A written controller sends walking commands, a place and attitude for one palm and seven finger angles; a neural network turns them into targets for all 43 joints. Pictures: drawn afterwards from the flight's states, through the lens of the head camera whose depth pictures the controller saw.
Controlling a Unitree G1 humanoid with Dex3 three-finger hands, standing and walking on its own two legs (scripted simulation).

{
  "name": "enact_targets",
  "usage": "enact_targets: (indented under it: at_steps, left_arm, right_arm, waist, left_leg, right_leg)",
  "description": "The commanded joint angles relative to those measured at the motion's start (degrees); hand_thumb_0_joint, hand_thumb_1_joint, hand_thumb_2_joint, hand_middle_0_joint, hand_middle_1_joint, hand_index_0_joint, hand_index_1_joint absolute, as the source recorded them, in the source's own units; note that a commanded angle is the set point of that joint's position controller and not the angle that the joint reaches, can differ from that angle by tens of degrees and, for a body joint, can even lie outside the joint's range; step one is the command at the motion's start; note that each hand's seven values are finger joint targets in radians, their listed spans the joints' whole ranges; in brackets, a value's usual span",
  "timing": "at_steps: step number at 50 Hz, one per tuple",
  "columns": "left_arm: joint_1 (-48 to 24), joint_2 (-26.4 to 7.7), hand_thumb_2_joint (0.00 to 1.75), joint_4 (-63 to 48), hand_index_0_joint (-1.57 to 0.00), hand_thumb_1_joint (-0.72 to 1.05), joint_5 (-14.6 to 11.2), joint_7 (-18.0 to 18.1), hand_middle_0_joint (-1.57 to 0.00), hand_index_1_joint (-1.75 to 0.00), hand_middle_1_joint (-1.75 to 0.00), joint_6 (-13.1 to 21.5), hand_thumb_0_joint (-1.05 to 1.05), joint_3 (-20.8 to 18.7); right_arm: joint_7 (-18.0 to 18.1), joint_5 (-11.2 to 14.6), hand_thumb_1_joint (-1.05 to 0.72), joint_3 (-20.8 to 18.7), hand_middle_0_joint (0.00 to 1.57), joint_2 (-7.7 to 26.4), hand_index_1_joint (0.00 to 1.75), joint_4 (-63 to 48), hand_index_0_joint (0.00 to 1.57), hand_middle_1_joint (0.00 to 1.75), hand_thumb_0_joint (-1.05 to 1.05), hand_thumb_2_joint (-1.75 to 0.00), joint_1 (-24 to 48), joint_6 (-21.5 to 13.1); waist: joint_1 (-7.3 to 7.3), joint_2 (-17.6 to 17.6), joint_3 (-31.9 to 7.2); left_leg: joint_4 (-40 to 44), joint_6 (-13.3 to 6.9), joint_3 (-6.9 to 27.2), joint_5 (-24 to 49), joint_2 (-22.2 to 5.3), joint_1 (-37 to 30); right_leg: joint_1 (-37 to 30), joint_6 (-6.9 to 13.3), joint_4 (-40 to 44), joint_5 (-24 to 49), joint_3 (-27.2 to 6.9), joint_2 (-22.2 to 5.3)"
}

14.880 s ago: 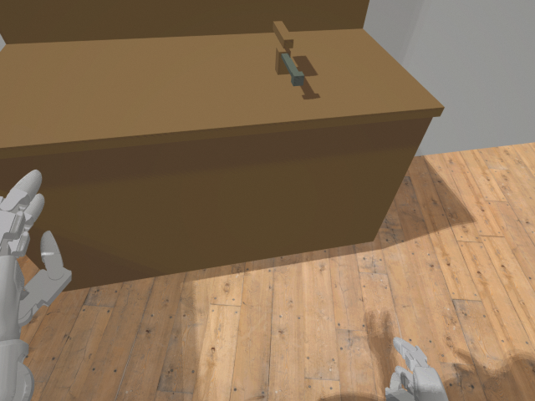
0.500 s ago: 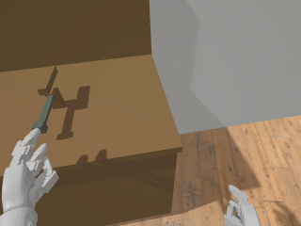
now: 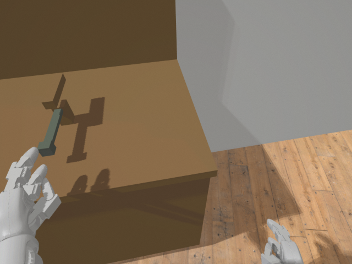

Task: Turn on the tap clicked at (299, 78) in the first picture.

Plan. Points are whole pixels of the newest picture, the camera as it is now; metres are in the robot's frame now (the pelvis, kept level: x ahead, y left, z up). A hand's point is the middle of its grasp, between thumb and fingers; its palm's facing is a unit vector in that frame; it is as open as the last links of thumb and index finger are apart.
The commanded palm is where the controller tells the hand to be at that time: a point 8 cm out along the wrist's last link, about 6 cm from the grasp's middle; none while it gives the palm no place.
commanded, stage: reach beside the lever's end, fingers flat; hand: left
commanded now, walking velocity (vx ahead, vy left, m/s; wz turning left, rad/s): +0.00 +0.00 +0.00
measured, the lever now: (46, 148) +0.34 +0.36 +0.08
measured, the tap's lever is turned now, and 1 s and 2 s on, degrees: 0 0 0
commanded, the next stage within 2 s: push the lever round in 1.72 s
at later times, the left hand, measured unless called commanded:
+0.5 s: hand (46, 193) +0.21 +0.28 +0.10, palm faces +0.51 -0.85 -0.13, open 7.6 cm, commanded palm +0.17 +0.33 +0.10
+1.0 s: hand (39, 178) +0.25 +0.33 +0.08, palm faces +0.53 -0.84 -0.12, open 7.7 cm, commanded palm +0.21 +0.37 +0.08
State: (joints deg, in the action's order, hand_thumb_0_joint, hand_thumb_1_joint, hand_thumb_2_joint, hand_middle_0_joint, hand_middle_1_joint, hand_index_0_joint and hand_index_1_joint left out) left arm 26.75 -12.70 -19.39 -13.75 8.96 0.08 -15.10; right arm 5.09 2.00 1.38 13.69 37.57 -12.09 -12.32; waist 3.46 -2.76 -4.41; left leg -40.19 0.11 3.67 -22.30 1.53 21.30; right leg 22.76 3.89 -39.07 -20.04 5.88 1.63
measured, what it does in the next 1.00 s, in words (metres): stands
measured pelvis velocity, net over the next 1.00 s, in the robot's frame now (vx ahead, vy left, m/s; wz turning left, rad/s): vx -0.01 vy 0.01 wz -0.01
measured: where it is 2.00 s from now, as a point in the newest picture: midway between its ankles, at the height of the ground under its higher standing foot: outside the picture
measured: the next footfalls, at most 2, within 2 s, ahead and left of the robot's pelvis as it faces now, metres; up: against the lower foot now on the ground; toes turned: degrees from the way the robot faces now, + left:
none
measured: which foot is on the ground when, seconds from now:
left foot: down 0.00-1.00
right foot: down 0.00-1.00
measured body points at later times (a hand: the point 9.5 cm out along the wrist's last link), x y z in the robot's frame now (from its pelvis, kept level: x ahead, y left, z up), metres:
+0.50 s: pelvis -0.01 +0.01 +0.00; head +0.00 -0.01 +0.45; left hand +0.18 +0.32 +0.11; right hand +0.17 -0.22 -0.09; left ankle -0.02 +0.12 -0.72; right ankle +0.00 -0.07 -0.72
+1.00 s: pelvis -0.01 +0.01 +0.00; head +0.02 +0.00 +0.45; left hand +0.22 +0.37 +0.09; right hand +0.15 -0.24 -0.10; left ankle -0.02 +0.12 -0.72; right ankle +0.00 -0.07 -0.72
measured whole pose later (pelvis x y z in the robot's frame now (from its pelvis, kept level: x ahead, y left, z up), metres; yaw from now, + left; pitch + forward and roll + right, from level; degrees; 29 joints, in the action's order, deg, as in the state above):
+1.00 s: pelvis -0.01 +0.01 +0.00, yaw -1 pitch +6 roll -1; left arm 4.7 -18.7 13.7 -14.8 1.0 9.7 -27.2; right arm 6.0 2.3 0.3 14.9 40.9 -11.5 -10.2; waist 1.7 -2.2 -3.0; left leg -41.6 -0.6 2.9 -21.5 1.5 26.0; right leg 27.1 3.2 -39.4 -18.4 5.2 1.6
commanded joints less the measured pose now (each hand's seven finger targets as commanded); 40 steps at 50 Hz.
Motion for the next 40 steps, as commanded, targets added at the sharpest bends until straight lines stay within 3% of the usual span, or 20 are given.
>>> enact_targets:
  at_steps: [1,2,3,4,6,7,11,12,14,16,22,25,26,29,31,34,36,37,39,40]
  left_arm:
    - [-4.71,-10.17,0.9,-10.38,-0.2,0.9,0.55,0.24,-0.2,-0.29,-0.29,4.9,0.0,-7.27]
    - [-6.86,-8.96,0.9,-11.2,-0.19,0.9,0.58,0.15,-0.19,-0.29,-0.29,5.49,0.0,-5.84]
    - [-5.84,-8.36,0.9,-10.71,-0.19,0.9,0.47,-0.07,-0.19,-0.28,-0.28,5.67,0.0,-5.24]
    - [-5.27,-9.44,0.9,-9.81,-0.19,0.9,0.27,-0.12,-0.19,-0.28,-0.28,5.89,0.0,-6.44]
    - [-6.33,-11.09,0.9,-8.63,-0.19,0.9,0.48,-0.09,-0.19,-0.28,-0.28,6.25,0.0,-8.24]
    - [-8.07,-9.38,0.9,-9.3,-0.19,0.9,0.52,-0.23,-0.19,-0.27,-0.27,6.68,0.0,-6.38]
    - [-7.89,-10.08,0.9,-6.98,-0.19,0.9,0.72,-0.32,-0.19,-0.26,-0.26,7.38,0.0,-7.14]
    - [-9.92,-9.01,0.9,-6.49,-0.19,0.9,0.57,-0.44,-0.19,-0.26,-0.26,7.57,0.0,-5.8]
    - [-10.28,-10.51,0.9,-4.26,-0.19,0.9,0.09,-0.49,-0.19,-0.26,-0.26,7.74,0.0,-7.87]
    - [-10.41,-11.97,0.9,-4.15,-0.18,0.9,0.61,-0.46,-0.18,-0.25,-0.25,8.09,0.0,-9.37]
    - [-14.26,-11.37,0.9,-1.16,-0.18,0.9,0.29,-1.19,-0.18,-0.24,-0.24,9.71,0.0,-8.86]
    - [-16.82,-12.98,0.9,2.97,-0.18,0.9,-0.5,-2.26,-0.18,-0.23,-0.23,9.85,0.0,-10.32]
    - [-17.46,-14.46,0.9,3.51,-0.18,0.9,-0.24,-2.18,-0.18,-0.22,-0.22,10.0,0.0,-12.0]
    - [-23.21,-15.49,0.9,6.67,-0.17,0.9,-0.74,-3.25,-0.17,-0.22,-0.22,10.33,0.0,-12.2]
    - [-21.83,-17.94,0.9,8.72,-0.17,0.9,-0.54,-3.6,-0.17,-0.21,-0.21,10.67,0.0,-15.01]
    - [-22.37,-16.99,0.9,11.13,-0.17,0.9,-1.13,-5.25,-0.17,-0.2,-0.2,11.5,0.0,-14.32]
    - [-23.9,-19.38,0.9,14.44,-0.17,0.9,-1.23,-5.9,-0.17,-0.2,-0.2,11.64,0.0,-16.59]
    - [-26.05,-17.93,0.9,14.32,-0.17,0.9,-1.43,-6.54,-0.17,-0.2,-0.2,11.95,0.0,-14.77]
    - [-26.57,-18.71,0.9,14.99,-0.16,0.9,-1.82,-7.23,-0.16,-0.19,-0.19,12.52,0.0,-15.55]
    - [-25.61,-18.99,0.9,16.06,-0.16,0.9,-1.95,-7.44,-0.16,-0.19,-0.19,12.58,0.0,-16.15]
  right_arm:
    - [0.63,0.1,-0.9,-2.44,0.2,6.63,0.3,-8.61,0.2,0.3,0.0,-0.9,6.52,-2.87]
    - [0.51,0.12,-0.9,-2.54,0.2,6.54,0.3,-8.75,0.2,0.3,0.0,-0.9,6.14,-2.86]
    - [0.47,0.01,-0.9,-2.61,0.2,6.53,0.3,-8.85,0.2,0.3,0.0,-0.9,6.23,-3.08]
    - [0.48,-0.07,-0.9,-2.66,0.2,6.82,0.3,-8.73,0.2,0.3,0.0,-0.9,5.77,-3.08]
    - [0.69,0.11,-0.9,-2.66,0.2,6.69,0.3,-8.03,0.2,0.3,0.0,-0.9,6.49,-2.75]
    - [0.55,0.0,-0.9,-2.6,0.2,6.64,0.3,-8.43,0.2,0.3,0.0,-0.9,6.12,-2.74]
    - [0.6,-0.01,-0.9,-2.67,0.2,6.77,0.3,-7.95,0.2,0.3,0.0,-0.9,6.58,-2.74]
    - [0.55,-0.01,-0.9,-2.55,0.2,6.83,0.3,-8.02,0.2,0.3,0.0,-0.9,6.22,-2.66]
    - [0.63,-0.01,-0.9,-2.86,0.2,7.05,0.3,-7.79,0.2,0.3,0.0,-0.9,6.41,-2.55]
    - [0.69,-0.06,-0.9,-2.82,0.2,6.82,0.3,-7.34,0.2,0.3,0.0,-0.9,6.9,-2.27]
    - [0.5,-0.12,-0.9,-2.84,0.2,6.98,0.3,-7.14,0.2,0.3,0.0,-0.9,6.44,-2.03]
    - [0.67,0.17,-0.9,-2.93,0.2,7.29,0.3,-6.6,0.2,0.3,0.0,-0.9,6.85,-1.76]
    - [0.93,0.22,-0.9,-2.89,0.2,7.24,0.3,-6.17,0.2,0.3,0.0,-0.9,7.23,-1.63]
    - [1.16,0.28,-0.9,-2.97,0.2,7.64,0.3,-5.96,0.2,0.3,0.0,-0.9,7.25,-1.49]
    - [1.24,0.21,-0.9,-3.06,0.2,7.62,0.3,-5.49,0.2,0.3,0.0,-0.9,7.03,-1.38]
    - [1.01,0.28,-0.9,-3.31,0.2,7.71,0.3,-5.72,0.2,0.3,0.0,-0.9,6.27,-1.45]
    - [1.23,0.48,-0.9,-3.25,0.2,7.93,0.3,-4.88,0.2,0.3,0.0,-0.9,6.23,-1.19]
    - [1.21,0.49,-0.9,-3.22,0.2,7.97,0.3,-5.23,0.2,0.3,0.0,-0.9,6.04,-1.21]
    - [1.18,0.48,-0.9,-3.5,0.2,8.12,0.3,-5.31,0.2,0.3,0.0,-0.9,5.73,-1.41]
    - [1.19,0.41,-0.9,-3.65,0.2,8.27,0.3,-5.49,0.2,0.3,0.0,-0.9,5.39,-1.4]
  waist:
    - [0.28,0.7,-4.56]
    - [-0.56,0.42,-5.66]
    - [-0.24,-0.21,-5.62]
    - [-0.07,1.54,-6.03]
    - [-0.03,-0.16,-5.14]
    - [-0.49,0.01,-6.16]
    - [-0.15,-0.45,-5.05]
    - [-1.08,0.4,-4.78]
    - [-0.6,2.48,-5.18]
    - [-0.09,-0.95,-5.81]
    - [-0.93,-0.01,-6.37]
    - [-1.34,1.03,-5.44]
    - [-0.88,-0.23,-4.93]
    - [-1.88,1.22,-6.23]
    - [-0.74,-1.32,-7.22]
    - [-0.92,-1.04,-8.28]
    - [-0.99,-0.09,-7.27]
    - [-1.78,-0.12,-7.18]
    - [-1.23,-1.45,-8.6]
    - [-1.16,-0.22,-8.79]
  left_leg:
    - [5.51,-1.27,-0.46,14.1,-0.29,1.44]
    - [5.52,-1.2,-0.51,14.35,-0.29,0.62]
    - [5.49,-1.07,-0.48,14.93,-0.4,0.35]
    - [5.52,-1.06,-0.23,15.46,-0.38,0.85]
    - [5.62,-1.0,-0.42,14.25,-0.32,1.11]
    - [5.82,-0.87,-0.31,14.48,-0.28,0.83]
    - [6.12,-0.44,-0.08,14.45,-0.4,0.82]
    - [6.11,-0.64,0.0,13.48,-0.41,0.94]
    - [6.18,-0.79,-0.08,12.8,-0.4,1.77]
    - [6.29,-0.39,-0.28,13.5,-0.22,1.24]
    - [6.26,-0.48,-0.14,12.85,-0.2,1.58]
    - [6.06,-0.87,-0.51,11.04,-0.14,3.03]
    - [6.19,-0.93,-0.53,10.24,-0.04,3.17]
    - [5.82,-1.49,-0.64,8.93,0.06,3.81]
    - [5.8,-1.39,-0.84,9.79,0.19,3.68]
    - [5.5,-1.41,-0.9,12.11,0.05,3.36]
    - [5.42,-1.54,-0.78,11.36,0.0,4.48]
    - [5.31,-1.73,-0.89,11.06,0.08,4.35]
    - [5.23,-1.62,-0.86,12.03,0.02,3.72]
    - [5.05,-1.75,-0.9,12.27,0.02,3.98]
  right_leg:
    - [-6.06,-2.74,6.85,11.28,-4.03,-2.87]
    - [-5.91,-2.74,6.71,11.34,-3.97,-2.98]
    - [-5.92,-2.65,6.58,11.94,-3.84,-2.89]
    - [-6.53,-2.61,6.44,12.65,-3.77,-2.77]
    - [-6.09,-2.53,6.78,11.12,-3.96,-2.74]
    - [-6.06,-2.53,6.44,11.05,-3.8,-2.86]
    - [-5.33,-2.3,6.39,10.2,-3.44,-2.47]
    - [-4.49,-2.45,6.6,9.4,-3.48,-2.58]
    - [-5.3,-2.53,6.92,9.18,-3.81,-2.5]
    - [-5.66,-2.23,6.71,9.4,-3.85,-2.51]
    - [-5.06,-2.3,6.56,8.99,-3.87,-2.44]
    - [-4.73,-2.51,7.15,7.76,-4.42,-2.46]
    - [-4.77,-2.38,7.42,6.78,-4.55,-2.4]
    - [-4.64,-2.73,7.76,5.53,-5.23,-2.59]
    - [-5.98,-2.49,7.59,6.57,-5.46,-2.6]
    - [-6.37,-2.53,6.7,9.96,-5.11,-2.41]
    - [-6.33,-2.59,6.83,9.3,-5.25,-2.31]
    - [-5.67,-2.74,6.83,9.32,-5.42,-2.45]
    - [-6.13,-2.61,6.5,10.33,-5.33,-2.36]
    - [-6.28,-2.74,6.36,10.77,-5.36,-2.31]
